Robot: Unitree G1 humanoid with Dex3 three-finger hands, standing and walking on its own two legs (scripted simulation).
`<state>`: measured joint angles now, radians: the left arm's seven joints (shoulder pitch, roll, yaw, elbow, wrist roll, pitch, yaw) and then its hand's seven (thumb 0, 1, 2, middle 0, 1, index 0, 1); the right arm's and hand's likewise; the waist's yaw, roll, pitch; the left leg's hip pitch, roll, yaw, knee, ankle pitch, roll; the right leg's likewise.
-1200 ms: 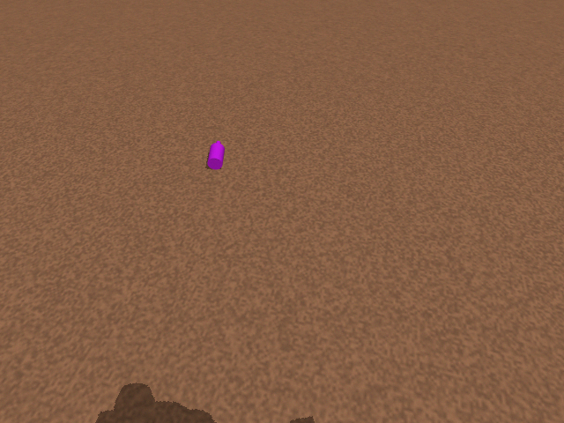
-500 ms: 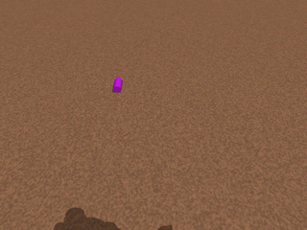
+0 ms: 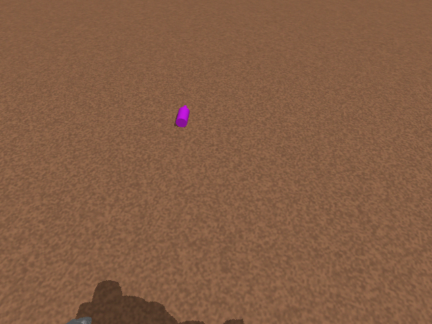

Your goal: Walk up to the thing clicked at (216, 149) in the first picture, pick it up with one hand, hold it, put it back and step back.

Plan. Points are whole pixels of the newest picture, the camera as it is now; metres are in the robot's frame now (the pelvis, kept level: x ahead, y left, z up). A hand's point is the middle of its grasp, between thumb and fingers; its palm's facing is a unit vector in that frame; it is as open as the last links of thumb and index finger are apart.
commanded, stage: walk up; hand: left
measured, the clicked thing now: (183, 114) +1.58 +0.23 -0.74
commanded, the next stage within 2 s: none
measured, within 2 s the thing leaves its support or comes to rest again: neither
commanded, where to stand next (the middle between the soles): +1.71 -0.13 m, yaw +84 degrees
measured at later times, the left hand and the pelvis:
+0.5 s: hand (59, 291) +0.22 +0.36 -0.14, palm faces +0.29 -0.93 -0.22, open 7.4 cm; pelvis +0.18 +0.07 +0.00, yaw +20 degrees
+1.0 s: hand (110, 247) +0.32 +0.27 -0.14, palm faces +0.66 -0.65 -0.38, open 7.4 cm; pelvis +0.50 +0.03 -0.01, yaw +42 degrees
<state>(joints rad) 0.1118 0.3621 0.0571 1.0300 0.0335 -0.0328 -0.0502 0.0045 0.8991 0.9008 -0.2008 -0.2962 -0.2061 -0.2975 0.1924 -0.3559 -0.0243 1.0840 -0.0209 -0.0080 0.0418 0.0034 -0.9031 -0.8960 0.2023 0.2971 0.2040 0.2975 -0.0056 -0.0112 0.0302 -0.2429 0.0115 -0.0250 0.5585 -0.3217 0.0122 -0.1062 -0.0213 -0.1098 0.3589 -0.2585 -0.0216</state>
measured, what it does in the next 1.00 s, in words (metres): walks ahead, turning left: left foot, then right foot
